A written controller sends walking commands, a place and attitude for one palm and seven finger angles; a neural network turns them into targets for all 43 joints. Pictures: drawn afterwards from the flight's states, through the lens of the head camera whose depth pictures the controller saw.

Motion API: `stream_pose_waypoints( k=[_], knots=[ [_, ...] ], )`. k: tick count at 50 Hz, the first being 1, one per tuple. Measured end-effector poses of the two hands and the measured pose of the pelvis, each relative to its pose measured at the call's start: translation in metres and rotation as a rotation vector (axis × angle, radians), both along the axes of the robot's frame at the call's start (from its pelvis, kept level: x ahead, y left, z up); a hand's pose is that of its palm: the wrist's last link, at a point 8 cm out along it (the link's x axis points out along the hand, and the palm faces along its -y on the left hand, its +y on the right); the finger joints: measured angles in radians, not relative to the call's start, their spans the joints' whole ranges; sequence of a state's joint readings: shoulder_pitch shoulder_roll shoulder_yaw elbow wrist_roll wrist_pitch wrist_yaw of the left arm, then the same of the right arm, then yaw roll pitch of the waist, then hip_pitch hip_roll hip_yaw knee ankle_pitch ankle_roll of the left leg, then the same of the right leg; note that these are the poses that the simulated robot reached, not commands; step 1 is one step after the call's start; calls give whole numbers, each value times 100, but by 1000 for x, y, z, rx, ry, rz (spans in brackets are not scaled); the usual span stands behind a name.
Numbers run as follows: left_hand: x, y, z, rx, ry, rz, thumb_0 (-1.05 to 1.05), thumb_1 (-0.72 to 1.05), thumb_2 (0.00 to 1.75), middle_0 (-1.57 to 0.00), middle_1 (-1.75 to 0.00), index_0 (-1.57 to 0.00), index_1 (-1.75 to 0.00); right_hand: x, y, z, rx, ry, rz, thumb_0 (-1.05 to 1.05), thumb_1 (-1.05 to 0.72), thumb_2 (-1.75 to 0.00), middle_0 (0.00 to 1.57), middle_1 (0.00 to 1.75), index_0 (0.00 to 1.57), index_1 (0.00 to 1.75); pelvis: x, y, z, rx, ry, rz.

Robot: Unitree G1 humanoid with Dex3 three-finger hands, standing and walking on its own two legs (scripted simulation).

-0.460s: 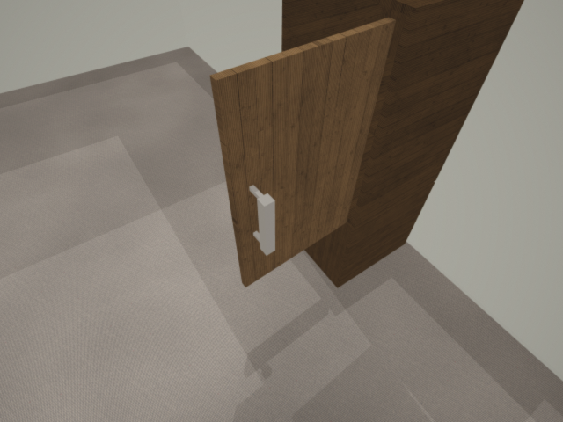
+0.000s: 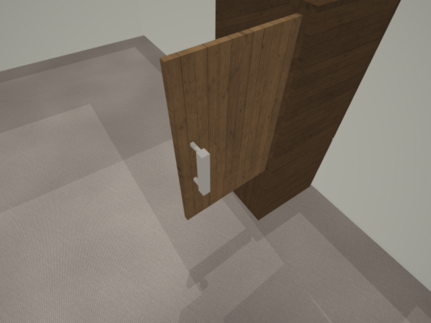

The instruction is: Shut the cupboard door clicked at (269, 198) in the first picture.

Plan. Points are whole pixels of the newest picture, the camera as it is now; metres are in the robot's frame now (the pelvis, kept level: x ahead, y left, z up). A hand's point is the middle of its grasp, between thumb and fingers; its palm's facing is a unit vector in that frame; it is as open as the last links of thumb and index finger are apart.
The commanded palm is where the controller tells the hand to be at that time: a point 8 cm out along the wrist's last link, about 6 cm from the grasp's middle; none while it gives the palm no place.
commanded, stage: look at it before walking up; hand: left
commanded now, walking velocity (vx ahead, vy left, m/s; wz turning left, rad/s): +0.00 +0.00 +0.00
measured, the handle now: (199, 168) +0.50 +0.08 -0.07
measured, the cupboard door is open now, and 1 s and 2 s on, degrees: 93 93 93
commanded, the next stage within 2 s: walk to a spot facing it in 0.38 s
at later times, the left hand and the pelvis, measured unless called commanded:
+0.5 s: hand out of the picture +0.01 +0.18 -0.17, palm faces +0.01 -0.98 -0.22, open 7.4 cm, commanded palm none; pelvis +0.00 +0.00 +0.00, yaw +0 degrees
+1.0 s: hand out of the picture +0.07 +0.15 -0.17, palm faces -0.13 -0.94 -0.31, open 7.4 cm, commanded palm none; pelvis -0.02 -0.05 -0.02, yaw -12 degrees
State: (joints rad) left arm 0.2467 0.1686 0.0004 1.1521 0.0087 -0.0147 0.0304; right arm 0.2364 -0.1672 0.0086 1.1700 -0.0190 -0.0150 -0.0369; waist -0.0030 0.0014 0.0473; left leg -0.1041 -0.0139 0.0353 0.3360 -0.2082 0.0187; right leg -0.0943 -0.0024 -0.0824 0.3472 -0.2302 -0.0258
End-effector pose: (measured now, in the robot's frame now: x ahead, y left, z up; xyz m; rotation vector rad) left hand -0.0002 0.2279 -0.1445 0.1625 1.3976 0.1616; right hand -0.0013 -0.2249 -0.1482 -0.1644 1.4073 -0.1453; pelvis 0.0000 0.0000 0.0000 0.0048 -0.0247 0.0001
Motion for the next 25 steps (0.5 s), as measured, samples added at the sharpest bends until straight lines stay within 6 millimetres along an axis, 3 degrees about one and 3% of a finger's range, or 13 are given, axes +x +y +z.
stream_pose_waypoints(
  k=[25],
  knots=[
    [6,2,2,9,0,-5,0,91,89,-20,-30,-20,-30,7,-6,0,-6,-4,8,1,-90,-90,20,30,20,30,3,-2,0,1,5,-1]
  ],
)
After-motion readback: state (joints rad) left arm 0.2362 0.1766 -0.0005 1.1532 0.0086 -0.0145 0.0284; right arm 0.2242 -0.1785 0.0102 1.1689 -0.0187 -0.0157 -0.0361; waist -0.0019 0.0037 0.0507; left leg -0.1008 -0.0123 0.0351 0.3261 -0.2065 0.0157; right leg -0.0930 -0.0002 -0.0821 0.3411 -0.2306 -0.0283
